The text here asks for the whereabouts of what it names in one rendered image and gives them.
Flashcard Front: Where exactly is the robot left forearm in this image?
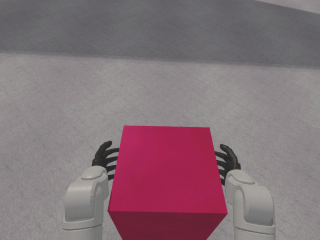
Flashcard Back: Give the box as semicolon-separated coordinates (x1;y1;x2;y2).
61;165;109;240

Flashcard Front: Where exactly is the right robot hand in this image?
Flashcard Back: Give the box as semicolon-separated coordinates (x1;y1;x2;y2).
214;144;241;186

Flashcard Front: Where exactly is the left robot hand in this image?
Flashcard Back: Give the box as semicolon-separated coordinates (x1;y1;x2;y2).
91;140;120;180

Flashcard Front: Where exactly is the robot right forearm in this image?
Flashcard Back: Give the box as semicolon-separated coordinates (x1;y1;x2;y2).
224;169;276;240

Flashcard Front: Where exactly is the carton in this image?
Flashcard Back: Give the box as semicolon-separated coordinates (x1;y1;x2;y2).
107;125;228;240

